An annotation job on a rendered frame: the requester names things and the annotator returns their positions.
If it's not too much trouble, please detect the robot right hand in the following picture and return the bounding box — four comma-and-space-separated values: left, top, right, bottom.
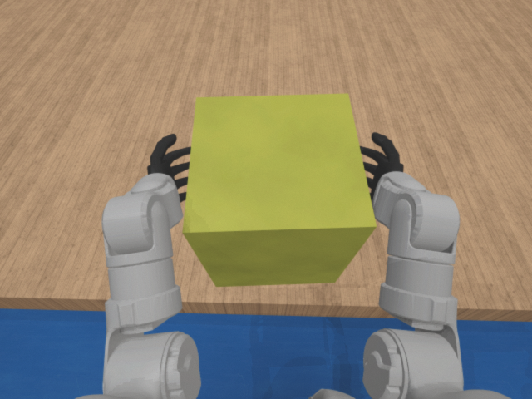
360, 132, 404, 201

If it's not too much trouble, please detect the robot left hand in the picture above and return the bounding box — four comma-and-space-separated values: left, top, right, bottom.
147, 134, 191, 203

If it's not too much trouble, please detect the right robot forearm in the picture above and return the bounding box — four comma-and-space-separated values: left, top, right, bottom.
372, 171, 464, 386

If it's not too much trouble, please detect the left robot upper arm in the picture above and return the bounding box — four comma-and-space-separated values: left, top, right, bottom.
75, 331, 201, 399

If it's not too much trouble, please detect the left robot forearm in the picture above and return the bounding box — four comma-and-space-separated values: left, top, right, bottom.
101, 173, 183, 394

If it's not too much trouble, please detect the carton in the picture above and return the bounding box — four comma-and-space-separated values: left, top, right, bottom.
182, 93, 377, 287

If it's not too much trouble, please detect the right robot upper arm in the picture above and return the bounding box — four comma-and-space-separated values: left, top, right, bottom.
362, 328, 511, 399

